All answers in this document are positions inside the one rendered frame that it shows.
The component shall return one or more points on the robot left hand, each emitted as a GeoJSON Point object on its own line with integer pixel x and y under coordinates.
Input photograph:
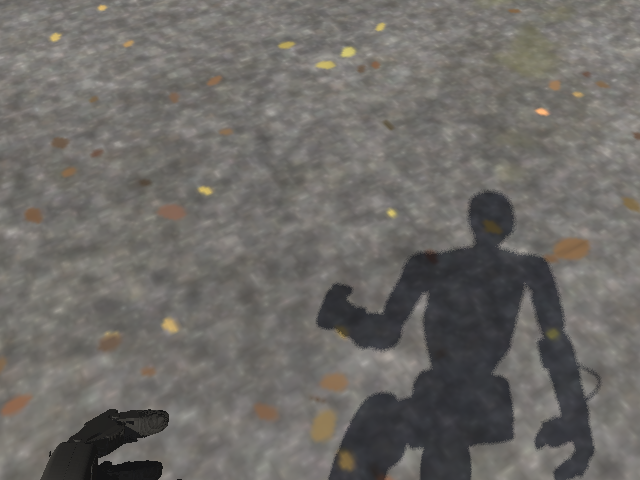
{"type": "Point", "coordinates": [77, 459]}

